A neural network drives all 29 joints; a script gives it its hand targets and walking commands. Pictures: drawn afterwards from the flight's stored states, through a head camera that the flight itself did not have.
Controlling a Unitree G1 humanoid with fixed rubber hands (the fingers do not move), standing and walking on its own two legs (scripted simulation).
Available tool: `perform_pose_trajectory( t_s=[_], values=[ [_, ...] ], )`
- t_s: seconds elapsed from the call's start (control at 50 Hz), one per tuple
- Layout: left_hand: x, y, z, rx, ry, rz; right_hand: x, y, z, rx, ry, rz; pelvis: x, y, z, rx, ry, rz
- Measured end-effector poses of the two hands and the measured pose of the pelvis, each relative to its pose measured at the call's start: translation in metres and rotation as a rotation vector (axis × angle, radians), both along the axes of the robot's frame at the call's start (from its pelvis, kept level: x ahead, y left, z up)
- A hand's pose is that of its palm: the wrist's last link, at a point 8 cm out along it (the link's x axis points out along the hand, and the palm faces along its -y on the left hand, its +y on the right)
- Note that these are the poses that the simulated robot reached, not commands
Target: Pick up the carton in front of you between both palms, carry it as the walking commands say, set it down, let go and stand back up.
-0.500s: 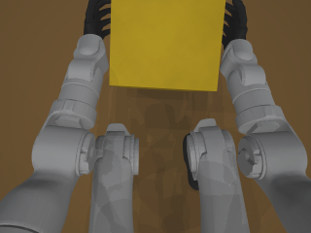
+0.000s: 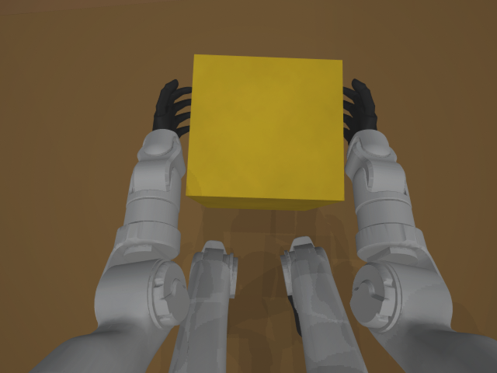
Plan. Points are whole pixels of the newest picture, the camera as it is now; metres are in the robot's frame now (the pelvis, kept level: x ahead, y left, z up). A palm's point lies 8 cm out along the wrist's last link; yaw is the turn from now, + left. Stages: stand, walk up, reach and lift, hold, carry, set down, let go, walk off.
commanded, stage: reach and lift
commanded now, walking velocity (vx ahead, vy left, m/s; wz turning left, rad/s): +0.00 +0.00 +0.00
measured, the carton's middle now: (261, 149) +0.46 -0.01 -0.13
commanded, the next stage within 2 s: none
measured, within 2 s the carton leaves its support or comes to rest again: neither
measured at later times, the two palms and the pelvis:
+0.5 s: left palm (121, 111) +0.43 +0.14 +0.10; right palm (420, 104) +0.43 -0.16 +0.10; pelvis +0.05 +0.00 +0.14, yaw +0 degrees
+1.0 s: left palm out of the picture +0.39 +0.14 +0.25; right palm out of the picture +0.40 -0.16 +0.26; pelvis +0.10 +0.00 +0.26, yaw +0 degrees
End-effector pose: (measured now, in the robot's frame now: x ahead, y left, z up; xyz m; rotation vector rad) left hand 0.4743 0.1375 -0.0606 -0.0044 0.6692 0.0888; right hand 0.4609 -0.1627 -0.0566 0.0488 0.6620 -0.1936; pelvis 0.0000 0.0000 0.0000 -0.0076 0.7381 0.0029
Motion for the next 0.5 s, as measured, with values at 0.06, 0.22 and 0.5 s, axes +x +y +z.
perform_pose_trajectory(
  t_s=[0.06, 0.22, 0.5],
  values=[
    [-0.004, 0.000, 0.016, -0.004, -0.002, 0.006, -0.004, 0.000, 0.016, 0.004, -0.002, 0.000, 0.006, 0.000, 0.014, 0.001, -0.010, 0.000],
    [-0.017, 0.001, 0.067, -0.011, 0.000, 0.023, -0.014, 0.002, 0.066, 0.016, -0.002, -0.002, 0.023, -0.001, 0.058, 0.002, -0.068, -0.001],
    [-0.042, 0.004, 0.161, -0.013, 0.011, 0.040, -0.035, 0.004, 0.161, 0.017, 0.009, 0.012, 0.054, -0.002, 0.143, 0.005, -0.222, 0.001]
  ],
)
